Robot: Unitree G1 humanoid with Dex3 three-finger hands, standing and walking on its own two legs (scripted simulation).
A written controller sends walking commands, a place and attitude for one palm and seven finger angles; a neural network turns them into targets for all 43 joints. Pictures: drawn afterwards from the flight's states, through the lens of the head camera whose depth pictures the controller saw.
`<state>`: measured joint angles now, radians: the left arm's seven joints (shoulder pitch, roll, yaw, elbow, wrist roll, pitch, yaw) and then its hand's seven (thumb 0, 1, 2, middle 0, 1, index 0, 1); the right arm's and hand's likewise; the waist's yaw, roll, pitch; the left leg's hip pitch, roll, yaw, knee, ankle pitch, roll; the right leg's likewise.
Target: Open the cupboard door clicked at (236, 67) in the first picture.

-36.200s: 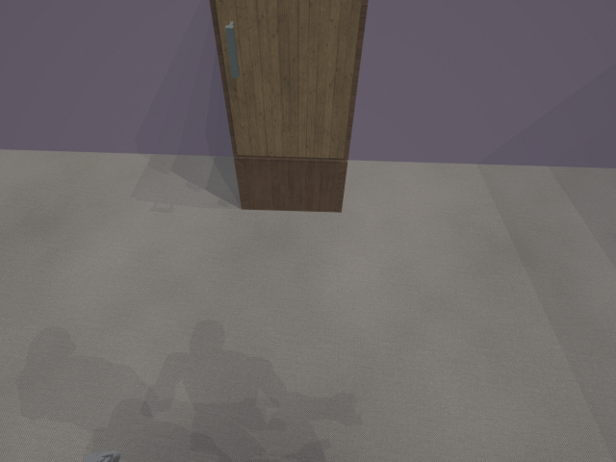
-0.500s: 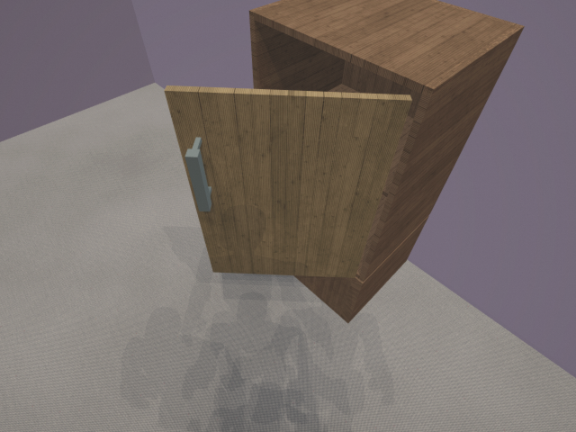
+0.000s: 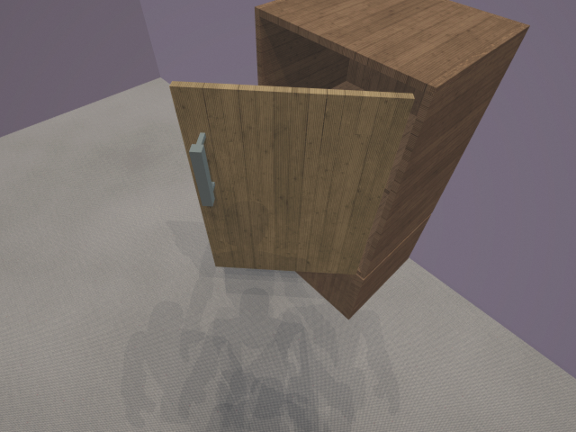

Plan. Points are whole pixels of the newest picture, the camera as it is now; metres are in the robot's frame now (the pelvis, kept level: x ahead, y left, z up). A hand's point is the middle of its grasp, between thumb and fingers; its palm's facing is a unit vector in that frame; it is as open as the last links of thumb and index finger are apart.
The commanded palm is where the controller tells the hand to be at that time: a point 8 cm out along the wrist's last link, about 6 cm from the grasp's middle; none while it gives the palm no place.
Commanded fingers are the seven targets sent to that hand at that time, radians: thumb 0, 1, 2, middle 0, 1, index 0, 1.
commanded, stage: look again from close up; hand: left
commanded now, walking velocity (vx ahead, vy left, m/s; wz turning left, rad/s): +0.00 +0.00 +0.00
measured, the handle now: (205, 170) +0.59 +0.21 -0.02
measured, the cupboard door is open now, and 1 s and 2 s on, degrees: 43 43 43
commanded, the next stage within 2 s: shuffle to correct the standing spot in 0.34 s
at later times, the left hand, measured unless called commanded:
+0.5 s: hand out of the picture +0.03 +0.19 -0.17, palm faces +0.01 -0.97 -0.24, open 7.4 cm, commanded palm none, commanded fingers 0.00 0.90 0.90 -0.20 -0.30 -0.20 -0.30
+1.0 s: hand out of the picture +0.10 +0.19 -0.19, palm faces +0.04 -0.98 -0.21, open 7.3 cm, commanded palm none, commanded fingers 0.00 0.90 0.90 -0.20 -0.30 -0.20 -0.30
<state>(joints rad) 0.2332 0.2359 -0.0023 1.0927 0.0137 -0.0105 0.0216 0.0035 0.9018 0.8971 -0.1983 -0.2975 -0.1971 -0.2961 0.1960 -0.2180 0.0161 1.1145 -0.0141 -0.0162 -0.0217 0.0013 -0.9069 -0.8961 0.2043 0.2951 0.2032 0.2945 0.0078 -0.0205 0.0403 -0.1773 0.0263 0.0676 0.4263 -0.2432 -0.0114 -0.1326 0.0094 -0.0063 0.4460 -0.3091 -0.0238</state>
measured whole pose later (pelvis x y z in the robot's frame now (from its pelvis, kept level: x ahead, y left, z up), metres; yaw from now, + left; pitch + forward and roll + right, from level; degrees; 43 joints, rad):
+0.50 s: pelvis +0.00 -0.01 +0.00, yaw +0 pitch +0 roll +1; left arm 0.22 0.22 0.00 1.10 0.01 -0.02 0.02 0.00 0.90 0.90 -0.20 -0.30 -0.20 -0.30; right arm 0.19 -0.21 0.01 1.13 -0.02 -0.02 -0.03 0.00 -0.91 -0.90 0.20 0.30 0.20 0.29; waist 0.01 -0.02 0.03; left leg -0.17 0.03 0.06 0.41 -0.23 -0.02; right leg -0.13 0.02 -0.01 0.43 -0.30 -0.03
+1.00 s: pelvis +0.08 +0.00 -0.01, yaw +1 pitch +0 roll +1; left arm 0.22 0.18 0.04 1.04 0.02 -0.01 0.03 0.01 0.93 0.90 -0.20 -0.30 -0.20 -0.30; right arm 0.38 -0.08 0.01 1.14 -0.02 -0.03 -0.04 0.00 -0.91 -0.90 0.21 0.30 0.20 0.29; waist -0.01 -0.04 0.11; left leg -0.11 0.01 0.09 0.49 -0.37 0.00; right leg -0.34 -0.06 -0.07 0.58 -0.18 -0.01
